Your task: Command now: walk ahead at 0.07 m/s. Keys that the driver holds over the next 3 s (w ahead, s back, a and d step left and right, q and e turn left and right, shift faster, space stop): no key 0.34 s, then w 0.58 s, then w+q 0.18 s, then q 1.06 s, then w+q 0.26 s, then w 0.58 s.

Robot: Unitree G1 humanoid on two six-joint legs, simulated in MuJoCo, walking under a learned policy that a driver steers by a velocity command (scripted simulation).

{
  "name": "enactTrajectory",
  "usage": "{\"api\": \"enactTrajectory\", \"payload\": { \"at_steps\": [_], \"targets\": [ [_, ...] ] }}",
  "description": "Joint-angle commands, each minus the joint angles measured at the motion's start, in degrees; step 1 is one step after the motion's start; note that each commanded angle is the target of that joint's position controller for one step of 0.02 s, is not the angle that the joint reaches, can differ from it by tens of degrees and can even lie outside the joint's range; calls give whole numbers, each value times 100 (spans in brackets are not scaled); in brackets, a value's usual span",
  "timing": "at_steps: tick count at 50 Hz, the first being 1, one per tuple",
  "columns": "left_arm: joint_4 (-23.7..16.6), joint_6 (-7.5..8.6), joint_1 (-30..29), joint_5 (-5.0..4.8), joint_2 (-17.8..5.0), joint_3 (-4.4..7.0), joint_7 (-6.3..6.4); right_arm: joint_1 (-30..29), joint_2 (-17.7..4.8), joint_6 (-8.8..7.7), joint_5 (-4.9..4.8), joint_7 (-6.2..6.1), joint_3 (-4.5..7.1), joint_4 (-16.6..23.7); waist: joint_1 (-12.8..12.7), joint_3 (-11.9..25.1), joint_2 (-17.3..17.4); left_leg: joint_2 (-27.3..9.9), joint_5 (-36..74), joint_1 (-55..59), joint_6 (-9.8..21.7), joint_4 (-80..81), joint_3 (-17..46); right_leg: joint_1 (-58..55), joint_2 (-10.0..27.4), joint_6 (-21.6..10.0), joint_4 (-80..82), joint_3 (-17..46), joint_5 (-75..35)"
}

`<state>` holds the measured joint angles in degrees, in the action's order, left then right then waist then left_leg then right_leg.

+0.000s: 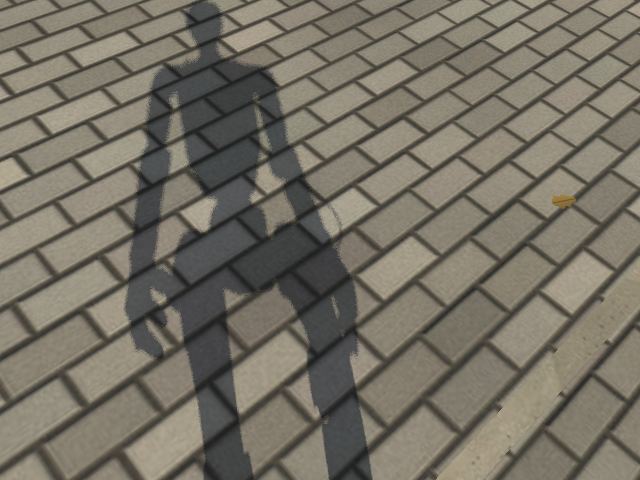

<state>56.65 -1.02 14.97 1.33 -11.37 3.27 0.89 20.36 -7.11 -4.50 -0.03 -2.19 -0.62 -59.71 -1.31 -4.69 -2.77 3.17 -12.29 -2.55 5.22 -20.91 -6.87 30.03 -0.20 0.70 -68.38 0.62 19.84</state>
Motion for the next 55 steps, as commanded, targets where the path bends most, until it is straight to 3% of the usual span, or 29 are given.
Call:
{"api": "enactTrajectory", "payload": {
  "at_steps": [1,5,6,8,9,10,11,12,13,15,16,17,18,21,22,23,24,25,26,27,28,30,32,41,47,50,53,54,55],
  "targets": [
    [-28,-121,528,22,6,-60,3,513,-513,-107,71,-24,63,45,-70,53,1063,-1085,6755,185,-378,317,289,131,-187,-64,397,-690,-264],
    [79,-62,715,10,-45,-149,52,436,-538,-86,70,-101,-10,60,-299,267,1019,-1236,7948,-25,-384,-54,138,-623,-268,-413,1228,-885,-512],
    [-190,-44,45,-325,-161,-70,45,-202,-1105,66,44,-144,167,288,-375,341,1385,-1148,8735,134,-666,-244,341,-578,-278,-342,1805,-761,-280],
    [28,131,450,-268,-626,53,-17,5,-1258,291,-15,-328,282,432,-416,497,689,-882,9448,1147,-1102,-1343,536,-827,-557,-142,3830,-1286,-1119],
    [324,177,1123,-280,-474,47,-85,25,-1374,307,-194,-330,346,476,-626,599,311,-734,8306,1081,-1096,-2491,746,-1596,-394,-218,5453,-1135,-2774],
    [673,189,1765,-292,-387,24,-145,6,-1354,289,-284,-223,379,467,-870,587,-850,-157,3763,-318,-1200,-4970,604,-2992,198,-655,6301,-611,-4783],
    [719,233,1279,-158,62,-235,-112,-143,-717,178,-313,-77,235,673,-618,376,-1884,239,-3140,-2418,-1102,-8479,517,-3631,1081,-890,6442,20,-6317],
    [578,341,1147,179,-204,-257,26,-592,-92,43,-366,5,66,1106,-396,388,-1626,456,-4546,-4518,-706,-10485,1313,-4191,1912,-1128,4682,464,-9285],
    [634,400,1324,343,-200,-267,85,-279,96,130,-606,46,54,1114,-189,659,-1063,419,-4996,-5921,-574,-11166,2045,-4878,2651,-1466,4398,817,-8754],
    [621,334,1305,21,-403,-193,170,-325,-142,253,-447,96,1,1348,-23,994,430,-184,-4799,-7188,-176,-11043,2454,-5384,2670,-1276,4353,1054,-5038],
    [420,209,710,-181,-519,-193,233,-276,-6,275,-357,177,-113,1417,436,855,817,-525,-4392,-6802,-187,-9997,2349,-4361,2477,-1172,4594,979,-3536],
    [135,151,-228,-329,-715,-196,275,-452,-86,352,-290,192,-165,1656,841,409,608,-928,-3723,-5755,-433,-8473,2026,-2621,2282,-1116,5332,804,-2316],
    [-9,391,-98,102,-1125,-119,241,-1051,-423,484,256,59,-67,1844,698,32,1052,-544,-2713,-4495,-394,-7133,740,-1038,1960,-1320,6054,236,-1840],
    [159,615,309,24,-1335,-25,31,-646,-327,819,89,69,-43,1694,557,95,-599,-692,-2538,-2270,-168,-5321,68,-50,1493,-1211,6400,-261,-2366],
    [255,421,321,-298,-1196,30,-20,-375,-468,580,-81,37,5,1446,757,488,-682,-604,-2155,-1808,-219,-4899,153,-349,1489,-1152,6086,-182,-2145],
    [249,328,556,-381,-1024,-16,-18,60,-776,439,-133,20,153,1290,941,786,-824,-210,-1964,-1648,-72,-4386,28,-980,1325,-1084,5455,-200,-2766],
    [231,287,720,-360,-541,-153,-2,187,-1137,337,-91,59,316,1178,959,863,-370,-209,-2064,-1811,193,-3383,633,-1428,1018,-863,4196,-415,-3368],
    [-51,273,537,-295,28,-279,2,458,-1892,278,41,78,523,1131,1032,1035,1642,-1397,-3854,-1498,1102,-1046,3644,-169,3,-386,2088,-756,-1383],
    [-268,364,-1,-245,-158,-159,-75,936,-2262,147,122,86,598,992,1274,1175,2140,-2177,-5383,-1328,1763,1339,7111,686,-459,-325,-556,412,512],
    [-342,510,39,-402,-34,-91,-158,121,-1910,-66,74,173,443,1097,712,664,1687,-2457,-5364,-1529,1547,1517,7476,1548,-427,-496,-1839,1459,186],
    [-490,554,-84,-336,59,-160,-170,-315,-1502,-141,-91,290,358,1033,476,178,1317,-2436,-5105,-1955,1205,1090,6481,1955,-243,-607,-2400,1144,-14],
    [-693,549,-246,-196,-206,-103,-63,-567,-624,-139,91,486,132,631,132,-51,784,-2001,-3370,-2732,472,81,4095,1921,227,-762,-2566,559,-645],
    [-667,461,212,-247,-217,-91,-61,-335,-192,-101,174,570,30,255,-22,276,964,-1615,-2112,-2403,253,66,2874,1824,205,-931,-2773,530,-1025],
    [-1132,556,-1075,-233,-252,-185,-142,456,-931,-215,-12,128,181,49,305,545,630,-1510,611,-480,561,1382,1279,1647,498,-283,1696,-127,-2136],
    [-1296,625,-1858,-315,-340,-176,-288,816,-1239,-88,-104,111,333,15,610,-48,844,-1816,518,191,566,1471,1137,1282,490,-287,3349,-272,-2032],
    [-1330,707,-1786,-300,-505,-132,-339,683,-1364,-38,-134,131,407,58,426,-130,894,-1876,1050,245,528,1105,1278,602,354,-442,3875,-289,-1570],
    [-756,785,385,-274,-1223,224,-236,219,-1345,-29,-73,168,386,262,-663,1182,778,-1293,3021,-738,168,-1374,894,-2705,271,-783,3984,-203,-1405],
    [-627,744,1306,-147,-1787,365,-150,280,-952,-89,31,201,262,513,-813,2169,-285,-687,1160,-2363,-108,-3517,544,-4653,1734,-1192,4127,1565,-682],
    [-692,726,1255,-32,-1803,301,-167,679,-421,-245,-56,229,120,554,-509,2746,-1647,1,-1849,-3894,-264,-5053,1031,-5481,2677,-1813,5114,3974,-228]
  ]
}}
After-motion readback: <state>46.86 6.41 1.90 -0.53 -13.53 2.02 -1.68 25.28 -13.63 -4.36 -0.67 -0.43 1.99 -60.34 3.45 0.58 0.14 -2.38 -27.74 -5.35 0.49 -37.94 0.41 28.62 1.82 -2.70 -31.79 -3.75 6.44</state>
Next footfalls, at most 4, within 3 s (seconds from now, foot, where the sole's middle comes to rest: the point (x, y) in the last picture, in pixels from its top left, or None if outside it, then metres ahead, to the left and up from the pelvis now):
0.22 right None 0.10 -0.11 -0.79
0.48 left None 0.20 0.18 -0.68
1.06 right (348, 441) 0.50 -0.07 -0.68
1.54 left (220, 370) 0.63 0.19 -0.68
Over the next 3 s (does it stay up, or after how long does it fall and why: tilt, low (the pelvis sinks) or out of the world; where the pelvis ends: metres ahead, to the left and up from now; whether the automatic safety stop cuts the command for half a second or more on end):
stays up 0.71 0.27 0.07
